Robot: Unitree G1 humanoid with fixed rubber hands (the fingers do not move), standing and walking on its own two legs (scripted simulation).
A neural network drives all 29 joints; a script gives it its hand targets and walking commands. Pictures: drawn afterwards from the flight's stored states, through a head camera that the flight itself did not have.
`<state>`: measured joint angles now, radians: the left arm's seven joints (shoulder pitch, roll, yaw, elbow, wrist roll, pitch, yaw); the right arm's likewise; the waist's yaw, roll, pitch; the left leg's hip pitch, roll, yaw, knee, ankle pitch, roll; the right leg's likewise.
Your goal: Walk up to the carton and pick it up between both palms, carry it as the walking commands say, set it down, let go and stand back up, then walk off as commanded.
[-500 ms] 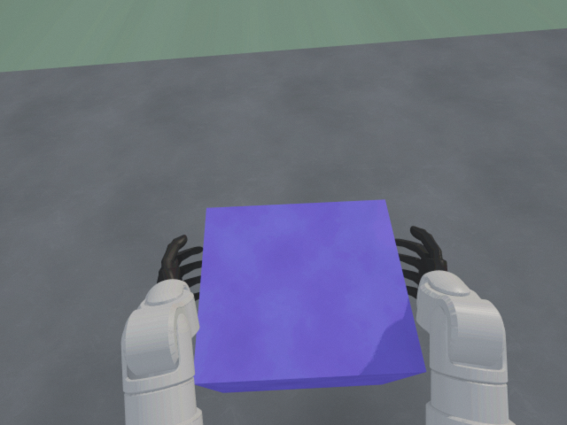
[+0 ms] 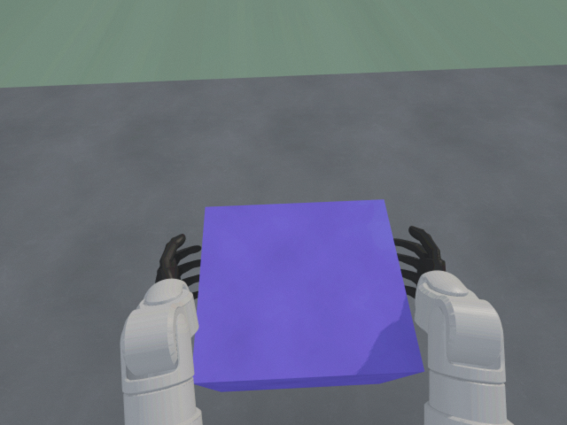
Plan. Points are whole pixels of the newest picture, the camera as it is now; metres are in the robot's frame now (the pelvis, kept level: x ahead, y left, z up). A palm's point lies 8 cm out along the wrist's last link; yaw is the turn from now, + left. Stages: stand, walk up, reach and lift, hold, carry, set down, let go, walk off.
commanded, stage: carry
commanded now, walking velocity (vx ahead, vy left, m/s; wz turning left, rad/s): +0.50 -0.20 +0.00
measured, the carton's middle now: (297, 301) +0.30 +0.01 -0.01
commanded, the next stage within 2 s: none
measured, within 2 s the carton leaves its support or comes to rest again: neither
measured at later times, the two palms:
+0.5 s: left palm (242, 139) +0.58 +0.11 +0.08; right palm (416, 128) +0.61 -0.21 +0.08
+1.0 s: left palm (263, 102) +0.71 +0.08 +0.08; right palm (404, 89) +0.79 -0.24 +0.06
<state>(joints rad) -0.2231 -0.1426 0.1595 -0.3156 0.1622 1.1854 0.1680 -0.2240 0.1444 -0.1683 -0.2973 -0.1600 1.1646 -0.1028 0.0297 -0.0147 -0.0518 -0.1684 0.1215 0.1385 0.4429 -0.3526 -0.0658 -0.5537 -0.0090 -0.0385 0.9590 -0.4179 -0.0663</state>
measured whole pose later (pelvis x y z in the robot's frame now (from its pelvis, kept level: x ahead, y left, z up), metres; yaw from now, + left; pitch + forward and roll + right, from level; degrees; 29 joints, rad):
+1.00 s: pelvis +0.47 -0.14 +0.00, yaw +12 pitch +5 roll +2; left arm -0.23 -0.15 0.16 -0.37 0.16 1.18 0.16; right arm -0.22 0.14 -0.16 -0.36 -0.15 1.17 -0.11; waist 0.03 0.01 0.04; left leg -0.44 0.05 0.11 0.90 -0.44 -0.05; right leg -0.39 -0.02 -0.15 0.59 -0.29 -0.09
